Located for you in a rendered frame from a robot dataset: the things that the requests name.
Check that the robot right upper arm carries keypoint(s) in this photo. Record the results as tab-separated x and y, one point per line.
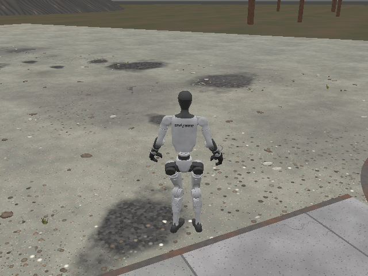
205	131

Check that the right robot hand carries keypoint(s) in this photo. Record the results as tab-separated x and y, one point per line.
220	159

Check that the right robot forearm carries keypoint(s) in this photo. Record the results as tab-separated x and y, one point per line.
215	150

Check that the robot right shin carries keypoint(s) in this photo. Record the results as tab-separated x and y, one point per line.
197	204

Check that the left robot hand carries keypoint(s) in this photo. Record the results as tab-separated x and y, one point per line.
151	156

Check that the right robot thigh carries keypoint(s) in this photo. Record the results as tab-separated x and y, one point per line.
196	176

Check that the robot left upper arm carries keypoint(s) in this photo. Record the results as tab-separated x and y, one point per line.
163	129

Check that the left robot forearm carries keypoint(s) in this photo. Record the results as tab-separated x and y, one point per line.
155	148

